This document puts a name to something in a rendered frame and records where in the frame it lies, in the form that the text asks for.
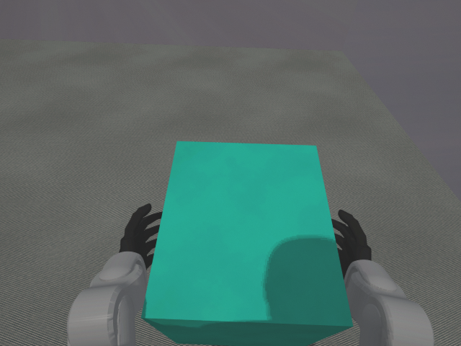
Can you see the robot right hand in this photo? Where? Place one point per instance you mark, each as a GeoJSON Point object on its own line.
{"type": "Point", "coordinates": [353, 244]}

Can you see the robot left hand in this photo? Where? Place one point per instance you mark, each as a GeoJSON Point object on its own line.
{"type": "Point", "coordinates": [136, 234]}

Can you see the right robot forearm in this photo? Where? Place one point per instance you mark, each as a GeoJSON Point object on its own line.
{"type": "Point", "coordinates": [380, 307]}

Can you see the carton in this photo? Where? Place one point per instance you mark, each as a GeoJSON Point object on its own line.
{"type": "Point", "coordinates": [246, 253]}

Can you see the left robot forearm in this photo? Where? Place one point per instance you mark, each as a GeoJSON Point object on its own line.
{"type": "Point", "coordinates": [104, 314]}

